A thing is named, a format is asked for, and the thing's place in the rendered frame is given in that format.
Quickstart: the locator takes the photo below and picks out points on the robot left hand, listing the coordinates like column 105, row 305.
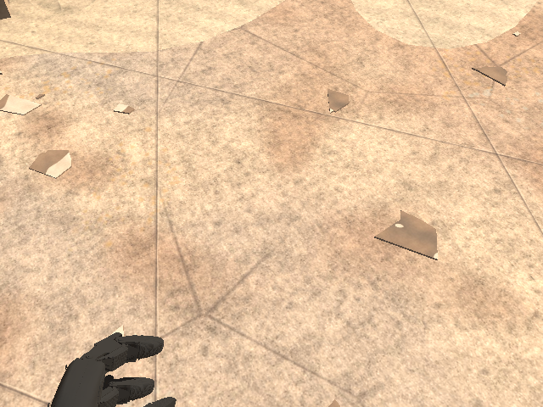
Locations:
column 84, row 383

